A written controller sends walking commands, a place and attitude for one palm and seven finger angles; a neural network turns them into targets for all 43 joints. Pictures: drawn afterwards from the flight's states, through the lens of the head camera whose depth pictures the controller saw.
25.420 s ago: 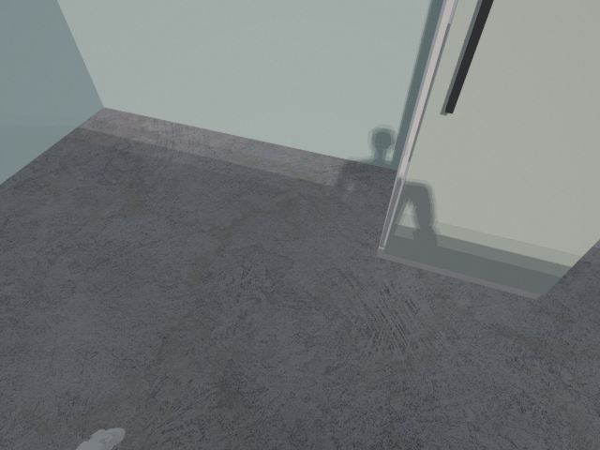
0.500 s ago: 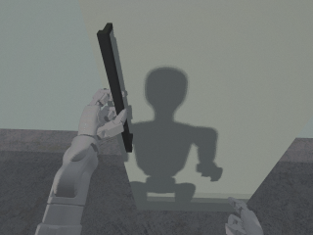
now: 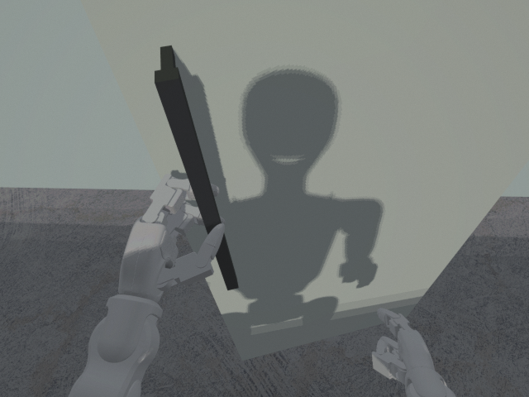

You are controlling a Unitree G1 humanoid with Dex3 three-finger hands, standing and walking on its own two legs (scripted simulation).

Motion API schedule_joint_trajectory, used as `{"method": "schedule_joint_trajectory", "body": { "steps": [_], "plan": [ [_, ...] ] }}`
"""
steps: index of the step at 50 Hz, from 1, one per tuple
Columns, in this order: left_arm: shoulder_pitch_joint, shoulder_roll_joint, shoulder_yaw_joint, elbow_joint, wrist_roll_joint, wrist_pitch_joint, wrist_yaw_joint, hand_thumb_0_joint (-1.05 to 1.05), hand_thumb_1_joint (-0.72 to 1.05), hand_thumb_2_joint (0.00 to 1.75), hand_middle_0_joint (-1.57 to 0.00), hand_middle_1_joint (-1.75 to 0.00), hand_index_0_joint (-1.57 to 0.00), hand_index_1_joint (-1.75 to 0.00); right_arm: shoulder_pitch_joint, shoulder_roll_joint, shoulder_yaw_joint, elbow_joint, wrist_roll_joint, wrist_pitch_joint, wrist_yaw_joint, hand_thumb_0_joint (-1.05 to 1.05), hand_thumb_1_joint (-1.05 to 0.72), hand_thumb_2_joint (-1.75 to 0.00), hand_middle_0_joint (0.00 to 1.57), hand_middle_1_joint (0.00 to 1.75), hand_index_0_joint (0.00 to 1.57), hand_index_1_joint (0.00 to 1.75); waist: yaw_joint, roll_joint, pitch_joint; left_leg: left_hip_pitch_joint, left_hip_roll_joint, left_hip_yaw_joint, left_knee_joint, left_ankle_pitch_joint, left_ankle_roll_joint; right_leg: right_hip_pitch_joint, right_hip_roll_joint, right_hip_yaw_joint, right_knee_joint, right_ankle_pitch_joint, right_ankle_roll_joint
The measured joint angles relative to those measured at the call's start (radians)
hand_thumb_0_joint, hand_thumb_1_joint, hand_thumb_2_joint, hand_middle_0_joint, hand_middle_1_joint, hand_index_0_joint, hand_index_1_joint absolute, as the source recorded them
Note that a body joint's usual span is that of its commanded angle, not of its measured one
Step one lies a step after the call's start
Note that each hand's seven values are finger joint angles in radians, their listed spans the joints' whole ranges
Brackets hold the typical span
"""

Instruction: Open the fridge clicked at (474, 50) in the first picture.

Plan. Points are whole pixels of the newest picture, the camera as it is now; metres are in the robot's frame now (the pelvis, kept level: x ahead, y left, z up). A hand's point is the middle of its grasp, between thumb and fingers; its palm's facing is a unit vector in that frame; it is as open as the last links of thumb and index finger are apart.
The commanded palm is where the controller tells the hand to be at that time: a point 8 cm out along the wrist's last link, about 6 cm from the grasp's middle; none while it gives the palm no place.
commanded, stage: walk backward, drawing the door open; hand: left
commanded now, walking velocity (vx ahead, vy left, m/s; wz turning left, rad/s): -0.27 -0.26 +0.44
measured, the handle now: (209, 203) +0.31 +0.08 +0.17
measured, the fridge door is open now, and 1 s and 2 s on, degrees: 17 34 57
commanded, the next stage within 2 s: none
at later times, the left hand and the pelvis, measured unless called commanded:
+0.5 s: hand (250, 367) +0.14 +0.02 +0.16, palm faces -0.03 -0.98 -0.18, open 7.3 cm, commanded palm +0.11 +0.07 +0.16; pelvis -0.11 -0.07 -0.01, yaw +12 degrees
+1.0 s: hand out of the picture +0.11 -0.02 +0.15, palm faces +0.50 -0.82 -0.27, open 7.6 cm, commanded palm +0.06 +0.00 +0.16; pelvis -0.09 -0.27 -0.01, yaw +39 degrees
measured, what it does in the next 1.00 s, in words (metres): steps to the right, turning left: left foot, then right foot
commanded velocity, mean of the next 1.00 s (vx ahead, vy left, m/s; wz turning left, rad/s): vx -0.19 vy -0.37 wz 0.65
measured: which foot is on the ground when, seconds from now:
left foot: down 0.00-0.42, up 0.44-0.62, down 0.64-0.92, up 0.94-1.00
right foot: down 0.00-0.62, up 0.64-0.90, down 0.92-1.00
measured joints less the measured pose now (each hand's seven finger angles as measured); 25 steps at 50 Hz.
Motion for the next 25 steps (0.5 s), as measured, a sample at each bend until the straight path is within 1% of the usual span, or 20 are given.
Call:
{"method": "schedule_joint_trajectory", "body": {
  "steps": [2, 7, 10, 14, 16, 18, 19, 20, 21, 22, 23, 25],
  "plan": [
    [-0.006, -0.004, 0.001, 0.01, 0.007, -0.011, 0.011, -0.04, 0.59, 0.77, -0.38, -1.35, -0.21, -1.27, 0.006, 0.009, 0.002, 0.004, -0.002, -0.005, 0.002, 0.01, -0.91, -0.9, 0.2, 0.29, 0.2, 0.3, -0.008, 0.002, 0.009, -0.012, 0.003, -0.004, 0.0, 0.02, -0.003, -0.014, 0.003, -0.005, 0.006, 0.014, -0.011],
    [-0.015, -0.011, -0.004, 0.031, 0.024, -0.029, 0.026, -0.05, 0.6, 0.76, -0.38, -1.35, -0.2, -1.27, 0.034, 0.02, -0.001, 0.033, -0.003, -0.028, 0.003, 0.01, -0.91, -0.9, 0.2, 0.29, 0.2, 0.3, -0.036, 0.021, 0.019, -0.045, 0.025, -0.035, -0.006, 0.07, -0.014, -0.023, 0.026, -0.036, -0.034, 0.073, -0.021],
    [-0.015, -0.006, -0.018, 0.028, 0.039, -0.041, 0.031, -0.05, 0.6, 0.75, -0.39, -1.36, -0.2, -1.27, 0.056, 0.021, -0.008, 0.056, -0.001, -0.045, 0.0, 0.01, -0.91, -0.9, 0.2, 0.29, 0.2, 0.3, -0.05, 0.018, 0.023, -0.068, 0.033, -0.055, 0.0, 0.085, -0.012, -0.033, 0.038, -0.053, -0.05, 0.099, -0.029],
    [-0.012, 0.012, -0.037, 0.005, 0.049, -0.048, 0.036, -0.06, 0.59, 0.74, -0.4, -1.37, -0.2, -1.28, 0.078, 0.016, -0.022, 0.084, -0.001, -0.069, -0.013, 0.01, -0.91, -0.9, 0.2, 0.29, 0.2, 0.3, -0.063, 0.001, 0.038, -0.084, 0.029, -0.077, -0.005, 0.111, -0.022, -0.062, 0.039, -0.062, -0.017, 0.085, -0.023],
    [-0.01, 0.024, -0.042, -0.009, 0.046, -0.048, 0.038, -0.06, 0.58, 0.74, -0.41, -1.38, -0.2, -1.29, 0.085, 0.017, -0.031, 0.094, -0.002, -0.082, -0.021, 0.01, -0.91, -0.9, 0.2, 0.29, 0.2, 0.3, -0.07, -0.011, 0.044, -0.085, 0.019, -0.091, -0.031, 0.135, -0.022, -0.094, 0.043, -0.047, 0.033, 0.018, -0.002],
    [-0.018, 0.03, -0.05, -0.021, 0.045, -0.04, 0.039, -0.06, 0.58, 0.74, -0.41, -1.37, -0.2, -1.28, 0.093, 0.023, -0.044, 0.102, -0.007, -0.095, -0.027, 0.01, -0.91, -0.9, 0.2, 0.29, 0.2, 0.3, -0.083, -0.02, 0.047, -0.094, 0.002, -0.119, -0.062, 0.162, -0.024, -0.119, 0.056, -0.01, 0.092, -0.057, 0.013],
    [-0.026, 0.029, -0.055, -0.025, 0.047, -0.036, 0.036, -0.06, 0.58, 0.74, -0.41, -1.37, -0.2, -1.28, 0.094, 0.025, -0.051, 0.108, -0.01, -0.103, -0.028, 0.01, -0.91, -0.9, 0.2, 0.29, 0.2, 0.3, -0.086, -0.022, 0.049, -0.105, -0.003, -0.131, -0.068, 0.171, -0.025, -0.118, 0.063, 0.007, 0.094, -0.07, 0.01],
    [-0.035, 0.026, -0.058, -0.029, 0.05, -0.034, 0.033, -0.06, 0.59, 0.74, -0.41, -1.37, -0.2, -1.28, 0.086, 0.027, -0.056, 0.119, -0.011, -0.111, -0.028, 0.01, -0.91, -0.9, 0.2, 0.29, 0.2, 0.3, -0.083, -0.022, 0.059, -0.117, -0.002, -0.137, -0.064, 0.162, -0.026, -0.119, 0.068, 0.005, 0.084, -0.041, -0.004],
    [-0.043, 0.023, -0.06, -0.036, 0.056, -0.031, 0.033, -0.06, 0.59, 0.74, -0.41, -1.36, -0.2, -1.28, 0.073, 0.03, -0.06, 0.134, -0.01, -0.119, -0.027, 0.01, -0.91, -0.9, 0.2, 0.29, 0.2, 0.3, -0.08, -0.027, 0.072, -0.131, -0.004, -0.14, -0.039, 0.113, -0.024, -0.116, 0.066, -0.004, 0.064, 0.019, -0.026],
    [-0.048, 0.02, -0.063, -0.045, 0.064, -0.024, 0.035, -0.06, 0.59, 0.74, -0.41, -1.36, -0.2, -1.27, 0.06, 0.034, -0.063, 0.149, -0.007, -0.127, -0.026, 0.01, -0.91, -0.9, 0.2, 0.29, 0.2, 0.3, -0.077, -0.037, 0.081, -0.156, -0.011, -0.136, 0.021, 0.029, -0.02, -0.114, 0.056, -0.02, 0.045, 0.084, -0.051],
    [-0.052, 0.015, -0.07, -0.053, 0.076, -0.016, 0.034, -0.06, 0.59, 0.74, -0.41, -1.36, -0.2, -1.27, 0.051, 0.039, -0.067, 0.16, -0.005, -0.135, -0.025, 0.01, -0.91, -0.9, 0.2, 0.29, 0.2, 0.3, -0.076, -0.047, 0.086, -0.191, -0.017, -0.118, 0.134, -0.058, -0.017, -0.116, 0.046, -0.037, 0.038, 0.117, -0.073],
    [-0.063, 0.006, -0.089, -0.055, 0.102, -0.009, 0.023, -0.06, 0.59, 0.73, -0.42, -1.37, -0.2, -1.27, 0.048, 0.045, -0.074, 0.174, -0.013, -0.152, -0.025, 0.01, -0.91, -0.9, 0.2, 0.29, 0.2, 0.3, -0.076, -0.066, 0.079, -0.257, -0.028, -0.071, 0.407, -0.177, -0.013, -0.124, 0.028, -0.075, 0.026, 0.118, -0.096]
  ]
}}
